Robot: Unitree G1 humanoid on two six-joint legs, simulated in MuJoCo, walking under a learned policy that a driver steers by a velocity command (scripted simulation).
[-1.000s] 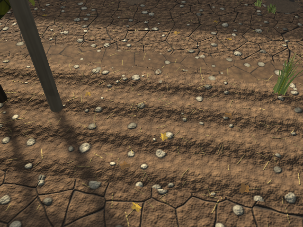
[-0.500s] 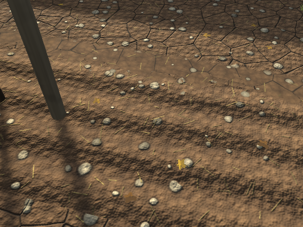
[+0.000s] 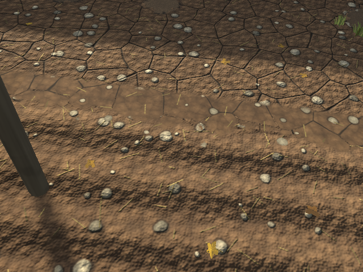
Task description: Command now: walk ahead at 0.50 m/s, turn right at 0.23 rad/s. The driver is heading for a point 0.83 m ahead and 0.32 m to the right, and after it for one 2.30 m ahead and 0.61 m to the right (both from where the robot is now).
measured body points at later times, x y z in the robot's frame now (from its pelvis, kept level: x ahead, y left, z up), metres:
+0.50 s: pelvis +0.29 -0.07 +0.00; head +0.32 -0.08 +0.45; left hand +0.40 +0.18 -0.13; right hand +0.41 -0.37 -0.10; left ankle +0.48 +0.09 -0.69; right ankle +0.25 -0.14 -0.75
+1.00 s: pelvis +0.54 -0.09 +0.00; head +0.58 -0.11 +0.44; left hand +0.83 +0.04 -0.10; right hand +0.44 -0.37 -0.13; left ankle +0.58 +0.01 -0.75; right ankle +0.57 -0.29 -0.69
